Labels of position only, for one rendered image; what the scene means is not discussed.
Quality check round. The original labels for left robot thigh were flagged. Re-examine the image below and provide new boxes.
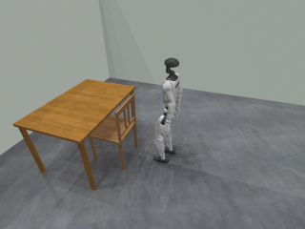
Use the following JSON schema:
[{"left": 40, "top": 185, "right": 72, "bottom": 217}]
[{"left": 153, "top": 114, "right": 167, "bottom": 142}]

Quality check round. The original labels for robot left hand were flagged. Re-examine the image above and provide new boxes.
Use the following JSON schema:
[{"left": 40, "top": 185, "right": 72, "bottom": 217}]
[{"left": 161, "top": 124, "right": 171, "bottom": 137}]

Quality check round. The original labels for right robot upper arm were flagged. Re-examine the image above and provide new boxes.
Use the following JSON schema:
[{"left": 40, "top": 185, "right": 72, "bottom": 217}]
[{"left": 175, "top": 73, "right": 183, "bottom": 95}]

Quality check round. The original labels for robot right forearm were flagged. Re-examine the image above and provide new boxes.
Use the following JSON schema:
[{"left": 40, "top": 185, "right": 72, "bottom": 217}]
[{"left": 174, "top": 94, "right": 182, "bottom": 108}]

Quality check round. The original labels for robot left forearm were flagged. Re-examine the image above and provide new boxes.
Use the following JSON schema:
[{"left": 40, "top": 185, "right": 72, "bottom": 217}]
[{"left": 165, "top": 103, "right": 174, "bottom": 126}]

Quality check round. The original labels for chair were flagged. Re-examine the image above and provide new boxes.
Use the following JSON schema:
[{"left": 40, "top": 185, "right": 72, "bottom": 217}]
[{"left": 89, "top": 94, "right": 138, "bottom": 170}]

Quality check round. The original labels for right robot foot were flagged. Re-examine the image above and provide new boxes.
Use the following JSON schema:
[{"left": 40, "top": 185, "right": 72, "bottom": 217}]
[{"left": 164, "top": 147, "right": 176, "bottom": 155}]

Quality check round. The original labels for robot right hand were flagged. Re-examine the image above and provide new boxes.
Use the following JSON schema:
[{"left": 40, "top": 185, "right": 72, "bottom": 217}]
[{"left": 174, "top": 107, "right": 180, "bottom": 119}]

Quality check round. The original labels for left robot upper arm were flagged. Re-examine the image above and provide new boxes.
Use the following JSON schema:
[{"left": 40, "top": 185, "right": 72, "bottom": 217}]
[{"left": 162, "top": 81, "right": 175, "bottom": 107}]

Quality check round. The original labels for table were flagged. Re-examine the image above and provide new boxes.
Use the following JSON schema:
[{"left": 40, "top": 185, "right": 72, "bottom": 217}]
[{"left": 12, "top": 79, "right": 135, "bottom": 190}]

